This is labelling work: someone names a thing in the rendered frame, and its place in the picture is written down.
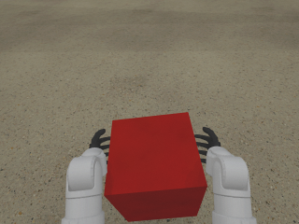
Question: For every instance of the right robot hand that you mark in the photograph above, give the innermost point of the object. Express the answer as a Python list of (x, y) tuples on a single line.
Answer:
[(212, 139)]

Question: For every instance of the left robot hand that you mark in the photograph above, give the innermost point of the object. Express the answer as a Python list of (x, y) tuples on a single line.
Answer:
[(97, 141)]

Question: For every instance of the robot right forearm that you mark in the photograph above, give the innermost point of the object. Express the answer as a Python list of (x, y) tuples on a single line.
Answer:
[(231, 187)]

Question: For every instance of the carton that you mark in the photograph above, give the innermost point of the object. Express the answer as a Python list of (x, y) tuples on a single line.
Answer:
[(154, 170)]

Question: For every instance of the robot left forearm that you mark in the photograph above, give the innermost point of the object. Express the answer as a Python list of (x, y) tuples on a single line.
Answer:
[(84, 188)]

